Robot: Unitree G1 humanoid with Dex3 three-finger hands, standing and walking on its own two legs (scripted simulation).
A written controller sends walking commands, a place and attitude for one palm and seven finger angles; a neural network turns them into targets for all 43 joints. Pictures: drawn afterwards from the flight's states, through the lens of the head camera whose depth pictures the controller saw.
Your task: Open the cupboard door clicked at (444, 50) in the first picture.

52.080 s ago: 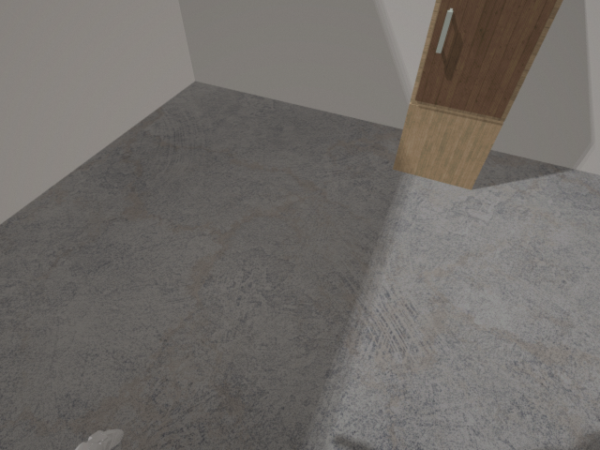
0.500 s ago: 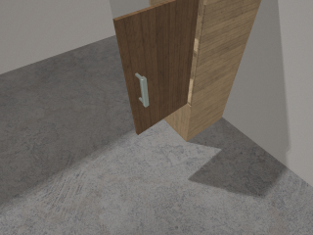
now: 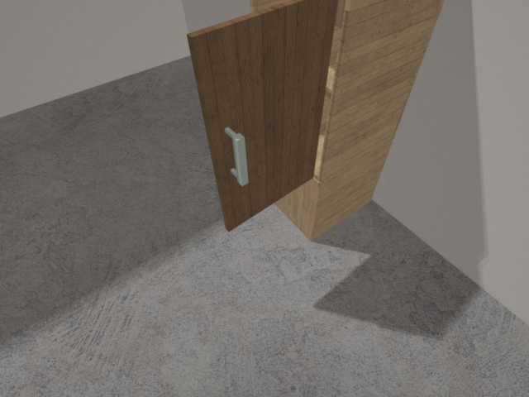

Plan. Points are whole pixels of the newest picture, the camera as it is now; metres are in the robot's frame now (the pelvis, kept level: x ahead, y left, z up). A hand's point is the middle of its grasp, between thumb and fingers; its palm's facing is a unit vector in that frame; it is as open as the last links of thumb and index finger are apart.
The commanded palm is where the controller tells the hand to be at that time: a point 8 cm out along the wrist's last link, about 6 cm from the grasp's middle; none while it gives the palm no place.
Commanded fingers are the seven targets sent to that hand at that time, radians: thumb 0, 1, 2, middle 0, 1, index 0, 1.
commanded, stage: look to check the result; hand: left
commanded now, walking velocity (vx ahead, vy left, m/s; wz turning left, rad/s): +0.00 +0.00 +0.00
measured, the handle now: (236, 157) +0.63 +0.10 -0.05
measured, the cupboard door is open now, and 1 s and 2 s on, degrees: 93 93 93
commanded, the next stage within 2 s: stand and wait in 0.44 s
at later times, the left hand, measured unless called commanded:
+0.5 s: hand out of the picture +0.10 +0.22 -0.15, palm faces -0.01 -0.94 -0.35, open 7.4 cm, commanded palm none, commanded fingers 0.00 0.90 0.90 -0.20 -0.30 -0.20 -0.30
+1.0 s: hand out of the picture +0.11 +0.22 -0.15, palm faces -0.02 -0.94 -0.34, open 7.4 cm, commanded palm none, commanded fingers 0.00 0.90 0.90 -0.20 -0.30 -0.20 -0.30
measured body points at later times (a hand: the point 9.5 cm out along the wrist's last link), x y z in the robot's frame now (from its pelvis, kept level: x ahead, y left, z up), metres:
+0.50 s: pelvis +0.02 -0.01 +0.00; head +0.04 -0.03 +0.45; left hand +0.10 +0.27 -0.13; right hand +0.08 -0.30 -0.15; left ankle -0.01 +0.12 -0.75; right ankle +0.02 -0.09 -0.75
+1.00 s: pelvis +0.03 -0.02 +0.00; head +0.05 -0.03 +0.45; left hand +0.11 +0.27 -0.13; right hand +0.07 -0.30 -0.15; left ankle -0.01 +0.12 -0.75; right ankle +0.02 -0.09 -0.75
